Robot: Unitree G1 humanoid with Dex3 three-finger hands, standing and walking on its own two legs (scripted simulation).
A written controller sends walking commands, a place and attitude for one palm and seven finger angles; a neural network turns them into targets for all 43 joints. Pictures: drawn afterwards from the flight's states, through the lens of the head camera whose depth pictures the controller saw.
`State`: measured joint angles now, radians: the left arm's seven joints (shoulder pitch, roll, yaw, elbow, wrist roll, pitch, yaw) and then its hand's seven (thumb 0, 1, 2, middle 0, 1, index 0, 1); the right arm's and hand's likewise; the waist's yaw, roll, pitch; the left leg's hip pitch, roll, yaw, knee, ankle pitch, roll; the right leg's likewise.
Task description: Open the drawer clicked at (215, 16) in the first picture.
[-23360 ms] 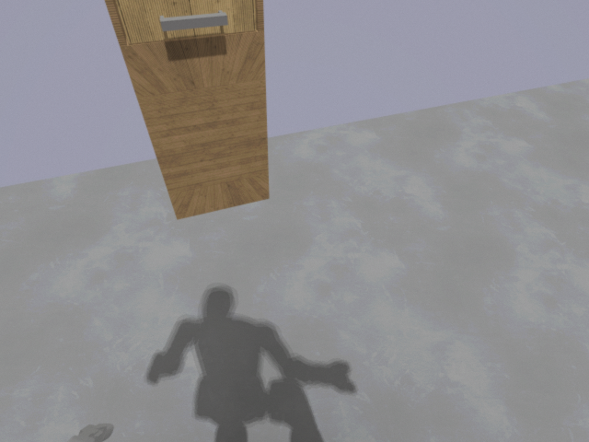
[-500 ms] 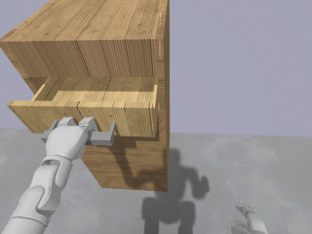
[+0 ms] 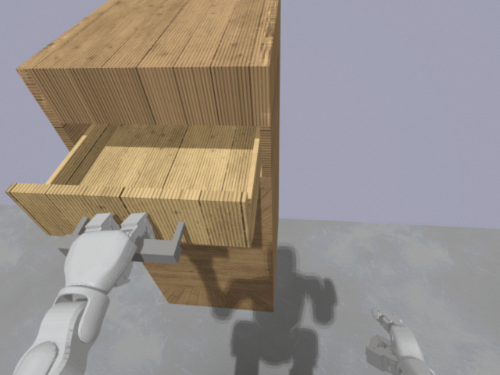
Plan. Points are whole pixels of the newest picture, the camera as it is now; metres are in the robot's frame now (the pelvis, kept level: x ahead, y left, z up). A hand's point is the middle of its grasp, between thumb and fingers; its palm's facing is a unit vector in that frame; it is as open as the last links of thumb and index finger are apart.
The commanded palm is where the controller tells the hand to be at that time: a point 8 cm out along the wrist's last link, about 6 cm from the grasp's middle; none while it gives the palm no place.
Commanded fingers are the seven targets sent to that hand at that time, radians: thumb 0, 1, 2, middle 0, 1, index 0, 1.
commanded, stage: pull the drawer open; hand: left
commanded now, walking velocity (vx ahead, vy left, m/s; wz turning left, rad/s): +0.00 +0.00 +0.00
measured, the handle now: (126, 236) +0.29 +0.24 +0.08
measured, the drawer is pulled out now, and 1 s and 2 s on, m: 0.18 0.29 0.29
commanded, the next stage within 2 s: open the thumb to release the handle in 1.14 s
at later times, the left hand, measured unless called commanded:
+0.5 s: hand (104, 309) +0.19 +0.24 +0.06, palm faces +0.01 -0.12 -0.99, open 6.0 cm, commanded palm +0.16 +0.24 +0.12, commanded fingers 0.00 0.90 0.90 -0.40 -1.35 -0.40 -1.35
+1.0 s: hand (88, 346) +0.14 +0.24 +0.06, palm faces -0.02 -0.12 -0.99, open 6.1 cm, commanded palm +0.09 +0.24 +0.12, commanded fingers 0.00 0.90 0.90 -0.40 -1.35 -0.40 -1.35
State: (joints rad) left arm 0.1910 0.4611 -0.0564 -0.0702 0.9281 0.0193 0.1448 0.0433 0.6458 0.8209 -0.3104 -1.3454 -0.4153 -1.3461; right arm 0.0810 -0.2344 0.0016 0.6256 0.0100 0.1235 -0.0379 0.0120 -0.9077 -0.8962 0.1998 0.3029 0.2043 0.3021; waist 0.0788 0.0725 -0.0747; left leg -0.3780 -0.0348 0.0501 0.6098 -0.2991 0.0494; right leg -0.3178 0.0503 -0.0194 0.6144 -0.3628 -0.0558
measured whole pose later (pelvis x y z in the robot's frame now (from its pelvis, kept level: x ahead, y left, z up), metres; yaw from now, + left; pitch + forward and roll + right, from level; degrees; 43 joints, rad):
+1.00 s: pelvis +0.00 +0.00 -0.01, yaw -2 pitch +4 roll +0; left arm 0.74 0.49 0.03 -0.44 0.90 -0.01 0.25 0.05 0.63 0.76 -0.33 -1.35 -0.41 -1.35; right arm 0.12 -0.27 0.02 0.54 -0.01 0.13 0.01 0.01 -0.91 -0.90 0.20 0.30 0.21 0.30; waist 0.10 0.08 -0.09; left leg -0.41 -0.01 0.07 0.68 -0.33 0.04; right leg -0.34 0.08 0.00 0.65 -0.37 -0.06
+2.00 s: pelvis -0.01 +0.01 -0.01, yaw +0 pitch +3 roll -1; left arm 0.61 0.40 -0.02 -0.43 0.97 0.05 0.23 0.00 -0.47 0.31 -0.29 -1.20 -0.40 -1.25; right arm 0.14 -0.25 0.02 0.55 -0.02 0.10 0.02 0.01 -0.91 -0.90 0.20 0.30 0.20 0.30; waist 0.12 0.08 -0.08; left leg -0.44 -0.03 0.04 0.72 -0.33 0.06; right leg -0.36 0.05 -0.03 0.69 -0.39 -0.04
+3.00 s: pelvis -0.01 +0.01 +0.01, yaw +1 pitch -3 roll -1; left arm 0.45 0.56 0.07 -0.64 0.78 0.17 -0.04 0.00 -0.49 0.30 -0.32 -1.20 -0.33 -1.20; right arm 0.08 -0.27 0.07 0.55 0.04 0.13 0.00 0.01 -0.91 -0.90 0.20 0.30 0.20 0.30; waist 0.12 0.13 -0.03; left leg -0.21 -0.03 0.03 0.49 -0.24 0.05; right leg -0.12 0.06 -0.03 0.45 -0.28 -0.05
